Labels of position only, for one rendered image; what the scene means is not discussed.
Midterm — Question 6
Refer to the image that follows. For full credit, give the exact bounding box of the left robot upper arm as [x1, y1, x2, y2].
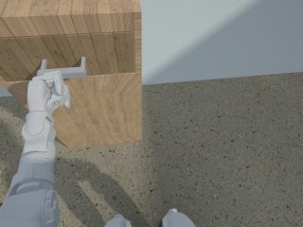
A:
[0, 188, 61, 227]

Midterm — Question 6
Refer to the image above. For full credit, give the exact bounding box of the left robot shin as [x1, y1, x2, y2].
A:
[114, 214, 124, 218]

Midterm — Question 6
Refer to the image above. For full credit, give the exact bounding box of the drawer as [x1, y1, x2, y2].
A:
[0, 30, 134, 82]

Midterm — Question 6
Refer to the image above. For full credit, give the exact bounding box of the right robot thigh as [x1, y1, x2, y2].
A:
[162, 212, 196, 227]

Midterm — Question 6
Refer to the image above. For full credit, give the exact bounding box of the left robot hand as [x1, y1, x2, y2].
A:
[27, 70, 71, 116]

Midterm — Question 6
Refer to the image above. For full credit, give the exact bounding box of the left robot forearm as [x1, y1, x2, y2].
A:
[0, 111, 56, 217]

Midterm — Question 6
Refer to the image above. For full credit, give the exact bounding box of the cabinet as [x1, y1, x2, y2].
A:
[0, 0, 142, 150]

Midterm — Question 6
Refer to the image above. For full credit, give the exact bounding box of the handle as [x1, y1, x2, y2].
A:
[37, 57, 87, 79]

